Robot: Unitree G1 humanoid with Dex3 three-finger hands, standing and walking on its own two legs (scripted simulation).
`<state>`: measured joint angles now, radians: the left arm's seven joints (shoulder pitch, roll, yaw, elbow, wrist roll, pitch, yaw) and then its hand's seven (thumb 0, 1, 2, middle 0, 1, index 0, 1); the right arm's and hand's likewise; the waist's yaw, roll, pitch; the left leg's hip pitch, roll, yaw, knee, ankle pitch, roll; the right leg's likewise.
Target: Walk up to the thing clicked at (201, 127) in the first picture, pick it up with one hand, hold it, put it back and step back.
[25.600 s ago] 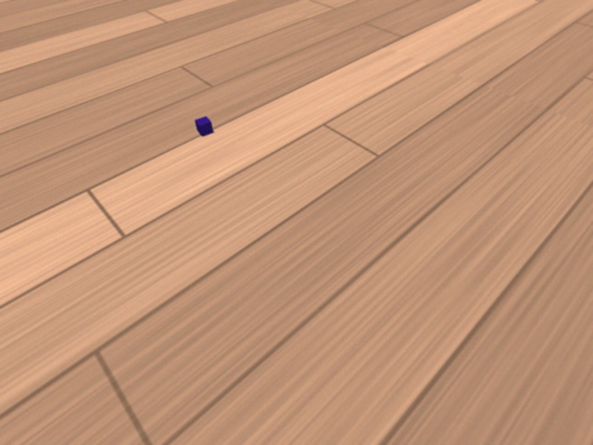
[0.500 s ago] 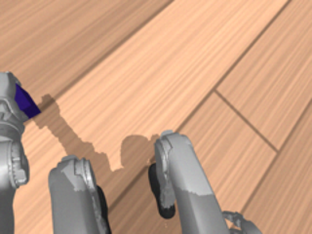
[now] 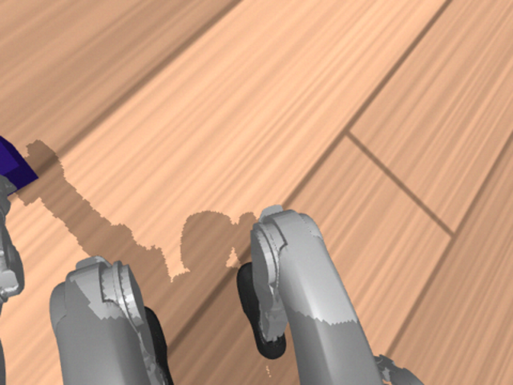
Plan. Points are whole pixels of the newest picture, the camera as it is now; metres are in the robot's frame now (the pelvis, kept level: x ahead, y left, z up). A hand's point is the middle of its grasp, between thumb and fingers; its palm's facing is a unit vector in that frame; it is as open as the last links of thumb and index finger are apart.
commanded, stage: lower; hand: left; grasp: from above
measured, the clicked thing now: out of the picture +0.49 +0.30 -0.22
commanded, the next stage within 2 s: rest in 0.24 s
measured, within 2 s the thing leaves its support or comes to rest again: rests again in 0.82 s
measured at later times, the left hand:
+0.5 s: hand (2, 165) +0.49 +0.29 -0.23, palm faces -0.39 -0.19 -0.90, open 10.0 cm
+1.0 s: hand (9, 168) +0.50 +0.29 -0.26, palm faces -0.39 -0.21 -0.90, open 10.0 cm
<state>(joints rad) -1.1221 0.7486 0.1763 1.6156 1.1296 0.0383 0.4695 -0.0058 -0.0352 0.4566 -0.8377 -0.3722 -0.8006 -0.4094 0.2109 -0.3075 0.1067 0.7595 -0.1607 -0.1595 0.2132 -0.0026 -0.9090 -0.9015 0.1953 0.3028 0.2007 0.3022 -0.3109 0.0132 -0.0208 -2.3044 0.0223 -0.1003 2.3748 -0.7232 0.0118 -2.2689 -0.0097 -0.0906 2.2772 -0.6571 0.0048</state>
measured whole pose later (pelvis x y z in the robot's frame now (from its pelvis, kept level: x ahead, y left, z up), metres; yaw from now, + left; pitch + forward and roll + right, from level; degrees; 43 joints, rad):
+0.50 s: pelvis +0.00 +0.01 -0.02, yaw -3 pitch +35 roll -10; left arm -1.16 0.83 0.19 1.68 1.14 0.02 0.54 -0.01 -0.04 0.46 -0.84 -0.37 -0.80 -0.40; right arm 0.18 -0.32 0.16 0.73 -0.18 -0.19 0.25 0.00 -0.91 -0.90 0.19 0.30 0.20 0.30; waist -0.35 -0.03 0.07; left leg -2.36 0.02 -0.14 2.47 -0.74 0.02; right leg -2.31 0.00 -0.12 2.34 -0.66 0.02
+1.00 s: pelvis +0.00 +0.01 -0.03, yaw -5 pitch +33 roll -12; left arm -1.20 0.96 0.22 1.76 1.15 0.01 0.57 -0.01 -0.04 0.46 -0.84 -0.37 -0.80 -0.41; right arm 0.18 -0.36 0.22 0.69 -0.20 -0.24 0.28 0.00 -0.91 -0.90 0.19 0.30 0.20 0.30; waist -0.40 -0.08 0.14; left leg -2.36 0.03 -0.18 2.51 -0.73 0.02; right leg -2.29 0.01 -0.16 2.34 -0.64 0.02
